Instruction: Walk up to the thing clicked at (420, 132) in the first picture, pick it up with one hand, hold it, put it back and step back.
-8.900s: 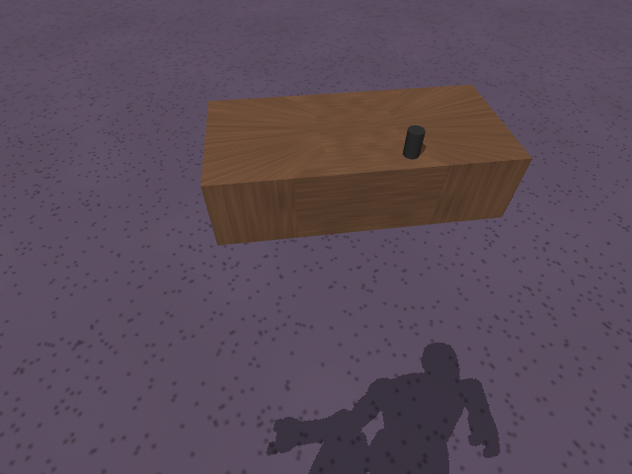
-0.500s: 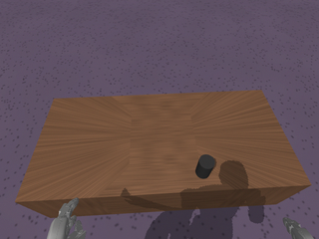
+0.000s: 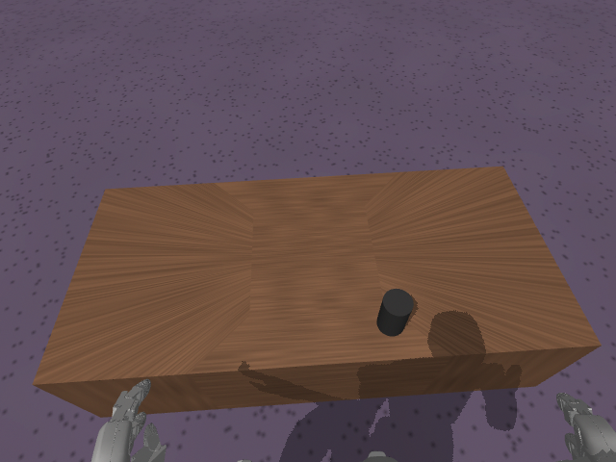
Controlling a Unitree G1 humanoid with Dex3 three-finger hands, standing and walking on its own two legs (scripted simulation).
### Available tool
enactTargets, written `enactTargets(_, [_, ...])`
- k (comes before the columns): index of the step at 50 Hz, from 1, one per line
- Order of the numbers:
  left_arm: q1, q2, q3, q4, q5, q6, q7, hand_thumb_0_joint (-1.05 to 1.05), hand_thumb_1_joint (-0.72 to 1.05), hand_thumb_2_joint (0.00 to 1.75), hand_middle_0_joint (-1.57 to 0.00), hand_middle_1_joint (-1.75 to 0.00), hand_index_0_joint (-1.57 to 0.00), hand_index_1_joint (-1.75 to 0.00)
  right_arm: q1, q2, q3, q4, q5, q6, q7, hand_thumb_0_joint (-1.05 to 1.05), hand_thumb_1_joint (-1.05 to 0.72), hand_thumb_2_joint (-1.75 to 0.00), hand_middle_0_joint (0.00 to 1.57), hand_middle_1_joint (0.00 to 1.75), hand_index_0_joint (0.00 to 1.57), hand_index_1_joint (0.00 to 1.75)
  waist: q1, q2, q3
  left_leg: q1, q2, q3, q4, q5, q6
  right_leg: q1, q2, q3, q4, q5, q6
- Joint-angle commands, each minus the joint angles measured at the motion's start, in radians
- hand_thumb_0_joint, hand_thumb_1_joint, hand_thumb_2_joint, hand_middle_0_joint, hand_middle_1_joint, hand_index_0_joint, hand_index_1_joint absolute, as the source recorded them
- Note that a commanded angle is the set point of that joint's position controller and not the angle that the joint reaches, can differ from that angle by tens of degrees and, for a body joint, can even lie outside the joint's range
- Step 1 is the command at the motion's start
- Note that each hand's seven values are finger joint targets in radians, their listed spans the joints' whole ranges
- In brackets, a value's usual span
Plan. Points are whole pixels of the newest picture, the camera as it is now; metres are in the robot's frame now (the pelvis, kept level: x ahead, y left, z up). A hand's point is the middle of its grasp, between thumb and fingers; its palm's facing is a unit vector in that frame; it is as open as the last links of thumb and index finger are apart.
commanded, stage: go down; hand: right
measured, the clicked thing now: (394, 313) +0.47 -0.17 -0.33
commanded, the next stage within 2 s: approach in 1.36 s
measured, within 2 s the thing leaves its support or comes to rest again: neither
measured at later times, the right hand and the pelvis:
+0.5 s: hand (553, 334) +0.31 -0.33 -0.05, palm faces +0.09 +0.98 -0.17, open 17.5 cm; pelvis -0.02 +0.00 -0.01, yaw +2 degrees
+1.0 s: hand (556, 293) +0.37 -0.35 -0.04, palm faces +0.10 +0.99 -0.12, open 17.2 cm; pelvis -0.01 +0.00 -0.03, yaw +3 degrees
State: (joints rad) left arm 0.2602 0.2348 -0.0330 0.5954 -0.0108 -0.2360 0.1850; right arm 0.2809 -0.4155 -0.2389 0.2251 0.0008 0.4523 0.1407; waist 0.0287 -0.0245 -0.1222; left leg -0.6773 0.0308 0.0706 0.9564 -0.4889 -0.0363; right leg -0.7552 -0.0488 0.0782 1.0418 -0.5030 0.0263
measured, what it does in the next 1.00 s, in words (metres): stands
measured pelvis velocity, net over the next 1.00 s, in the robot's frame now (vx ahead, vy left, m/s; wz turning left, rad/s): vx -0.01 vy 0.00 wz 0.05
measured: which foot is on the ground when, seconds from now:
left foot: down 0.00-1.00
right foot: down 0.00-1.00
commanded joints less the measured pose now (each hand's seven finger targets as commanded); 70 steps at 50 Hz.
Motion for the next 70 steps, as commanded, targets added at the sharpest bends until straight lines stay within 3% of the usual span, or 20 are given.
enactTargets(1, [-0.019,0.161,0.065,-0.08,0.001,-0.068,0.021,0.0,0.89,0.89,-0.2,-0.3,-0.2,-0.3,-0.301,-0.303,-0.157,-0.083,0.02,-0.122,0.01,0.0,0.54,-0.04,0.06,0.05,0.05,0.05,0.04,-0.106,-0.147,0.02,-0.035,0.001,-0.121,0.199,0.037,0.164,0.021,-0.02,-0.179,0.219,-0.032])
enactTargets(6, [0.002,0.183,0.067,-0.039,0.003,-0.058,0.019,0.0,0.9,0.89,-0.2,-0.3,-0.2,-0.3,-0.443,-0.353,-0.19,0.131,0.037,-0.188,0.09,0.0,0.52,-0.03,0.06,0.05,0.05,0.05,0.038,-0.106,-0.177,0.038,-0.03,-0.003,-0.123,0.242,0.038,0.166,0.024,-0.029,-0.168,0.259,-0.033])
enactTargets(9, [0.011,0.187,0.067,-0.027,0.007,-0.045,0.001,0.0,0.89,0.89,-0.2,-0.3,-0.2,-0.3,-0.481,-0.392,-0.224,0.263,0.04,-0.235,0.138,0.0,0.53,-0.04,0.06,0.05,0.05,0.05,0.014,-0.117,-0.184,0.043,-0.029,0.0,-0.117,0.243,0.045,0.152,0.021,-0.027,-0.171,0.276,-0.032])
enactTargets(12, [0.041,0.192,0.075,-0.019,0.011,-0.032,-0.015,0.0,0.9,0.89,-0.2,-0.3,-0.2,-0.3,-0.557,-0.43,-0.253,0.345,0.047,-0.307,0.19,0.0,0.52,-0.05,0.05,0.05,0.05,0.05,0.017,-0.096,-0.219,0.05,-0.029,-0.002,-0.099,0.305,0.046,0.148,0.017,-0.029,-0.154,0.343,-0.037])
enactTargets(15, [0.053,0.205,0.084,-0.017,0.016,-0.021,-0.032,0.0,0.9,0.89,-0.2,-0.3,-0.2,-0.3,-0.624,-0.47,-0.279,0.433,0.048,-0.386,0.226,0.0,0.55,-0.06,0.04,0.06,0.04,0.06,0.014,-0.103,-0.213,0.012,-0.032,-0.002,-0.076,0.289,0.051,0.124,0.012,-0.027,-0.145,0.339,-0.039])
enactTargets(18, [0.074,0.214,0.089,-0.023,0.018,-0.006,-0.05,0.0,0.9,0.9,-0.19,-0.3,-0.2,-0.3,-0.699,-0.523,-0.32,0.474,0.056,-0.476,0.254,0.0,0.59,-0.06,0.03,0.06,0.03,0.06,0.013,-0.112,-0.279,0.004,-0.032,-0.011,-0.058,0.299,0.056,0.138,0.011,-0.029,-0.129,0.362,-0.042])
enactTargets(22, [0.097,0.229,0.091,-0.019,0.022,0.012,-0.065,0.0,0.9,0.9,-0.19,-0.3,-0.19,-0.3,-0.782,-0.548,-0.331,0.578,0.06,-0.573,0.284,0.0,0.6,-0.06,0.03,0.06,0.03,0.06,0.026,-0.095,-0.294,-0.039,-0.035,-0.016,-0.036,0.278,0.058,0.116,0.01,-0.027,-0.113,0.341,-0.044])
enactTargets(23, [0.096,0.238,0.09,-0.024,0.022,0.014,-0.066,0.0,0.91,0.9,-0.19,-0.3,-0.2,-0.3,-0.831,-0.584,-0.346,0.561,0.065,-0.6,0.29,0.0,0.6,-0.06,0.04,0.06,0.03,0.06,0.022,-0.115,-0.298,-0.052,-0.036,-0.015,-0.035,0.258,0.058,0.11,0.01,-0.027,-0.117,0.317,-0.043])
enactTargets(27, [0.125,0.252,0.085,-0.006,0.028,0.032,-0.078,0.0,0.91,0.89,-0.19,-0.3,-0.2,-0.3,-0.894,-0.634,-0.369,0.649,0.062,-0.663,0.31,0.0,0.58,-0.06,0.04,0.06,0.04,0.06,0.022,-0.131,-0.352,-0.066,-0.035,-0.024,-0.015,0.284,0.06,0.127,0.012,-0.029,-0.087,0.365,-0.042])
enactTargets(32, [0.128,0.265,0.075,-0.002,0.027,0.045,-0.088,0.0,0.92,0.9,-0.19,-0.3,-0.2,-0.3,-0.962,-0.677,-0.377,0.74,0.061,-0.706,0.334,0.0,0.5,-0.06,0.05,0.05,0.04,0.05,0.033,-0.12,-0.321,-0.113,-0.039,-0.026,-0.021,0.212,0.059,0.077,0.015,-0.032,-0.089,0.251,-0.048])
enactTargets(37, [0.131,0.265,0.062,0.0,0.026,0.059,-0.102,0.0,0.93,0.89,-0.19,-0.31,-0.2,-0.29,-1.009,-0.732,-0.401,0.769,0.067,-0.737,0.353,0.0,0.49,-0.05,0.06,0.05,0.05,0.05,0.031,-0.123,-0.337,-0.118,-0.038,-0.031,-0.014,0.222,0.057,0.05,0.014,-0.033,-0.068,0.256,-0.053])
enactTargets(45, [0.154,0.278,0.055,0.01,0.031,0.086,-0.12,0.0,0.93,0.89,-0.19,-0.31,-0.2,-0.3,-1.061,-0.75,-0.411,0.796,0.078,-0.771,0.386,0.0,0.49,-0.05,0.06,0.04,0.05,0.05,0.053,-0.148,-0.432,-0.138,-0.04,-0.032,0.023,0.335,0.054,0.106,0.009,-0.028,0.005,0.432,-0.053])
enactTargets(51, [0.166,0.282,0.057,0.011,0.031,0.107,-0.139,0.0,0.92,0.9,-0.19,-0.3,-0.2,-0.3,-1.046,-0.772,-0.428,0.788,0.069,-0.771,0.392,0.0,0.48,-0.05,0.06,0.05,0.05,0.05,0.037,-0.183,-0.48,-0.14,-0.041,-0.026,0.037,0.393,0.057,0.164,0.0,-0.021,0.02,0.569,-0.044])
enactTargets(55, [0.158,0.279,0.058,0.007,0.029,0.121,-0.151,0.0,0.93,0.89,-0.19,-0.31,-0.2,-0.3,-1.03,-0.749,-0.428,0.823,0.073,-0.763,0.387,0.0,0.49,-0.05,0.06,0.04,0.05,0.04,0.046,-0.148,-0.392,-0.161,-0.046,-0.016,0.022,0.34,0.059,0.108,0.0,-0.017,-0.002,0.484,-0.049])
enactTargets(58, [0.15,0.283,0.061,0.003,0.03,0.128,-0.155,0.0,0.92,0.89,-0.19,-0.31,-0.2,-0.3,-1.1,-0.773,-0.43,0.761,0.07,-0.78,0.388,0.0,0.54,-0.05,0.06,0.05,0.05,0.05,0.044,-0.199,-0.416,-0.2,-0.047,-0.015,0.036,0.29,0.063,0.143,-0.007,-0.006,-0.014,0.461,-0.038])
enactTargets(62, [0.159,0.282,0.06,0.001,0.032,0.128,-0.156,0.0,0.92,0.9,-0.19,-0.31,-0.2,-0.3,-1.12,-0.78,-0.432,0.778,0.062,-0.785,0.386,0.0,0.55,-0.05,0.05,0.05,0.05,0.05,0.055,-0.185,-0.442,-0.184,-0.046,-0.016,0.046,0.321,0.062,0.123,-0.004,-0.013,0.008,0.48,-0.041])
enactTargets(64, [0.151,0.279,0.056,-0.006,0.031,0.132,-0.159,0.0,0.91,0.9,-0.19,-0.31,-0.2,-0.3,-1.121,-0.737,-0.403,0.835,0.065,-0.784,0.387,0.0,0.55,-0.05,0.05,0.05,0.05,0.05,0.069,-0.158,-0.366,-0.212,-0.047,-0.014,0.036,0.269,0.062,0.068,-0.001,-0.014,-0.003,0.376,-0.048])
enactTargets(67, [0.152,0.287,0.056,-0.014,0.032,0.134,-0.16,0.0,0.92,0.9,-0.19,-0.31,-0.2,-0.3,-1.188,-0.784,-0.413,0.782,0.059,-0.792,0.388,0.0,0.55,-0.05,0.06,0.05,0.05,0.05,0.056,-0.207,-0.417,-0.217,-0.044,-0.016,0.039,0.241,0.064,0.096,-0.005,-0.008,-0.017,0.338,-0.043])
enactTargets(68, [0.154,0.291,0.056,-0.01,0.029,0.132,-0.16,0.0,0.92,0.9,-0.19,-0.31,-0.2,-0.3,-1.167,-0.778,-0.412,0.844,0.06,-0.787,0.39,0.0,0.55,-0.05,0.06,0.05,0.05,0.05,0.064,-0.176,-0.391,-0.241,-0.049,-0.009,0.038,0.209,0.062,0.091,-0.01,0.008,-0.029,0.307,-0.04])
enactTargets(70, [0.159,0.288,0.052,-0.015,0.03,0.134,-0.161,0.0,0.92,0.9,-0.19,-0.3,-0.2,-0.3,-1.19,-0.799,-0.418,0.808,0.056,-0.787,0.387,0.0,0.56,-0.05,0.05,0.05,0.05,0.05,0.055,-0.206,-0.434,-0.214,-0.046,-0.012,0.041,0.236,0.064,0.103,-0.007,-0.001,-0.021,0.338,-0.041])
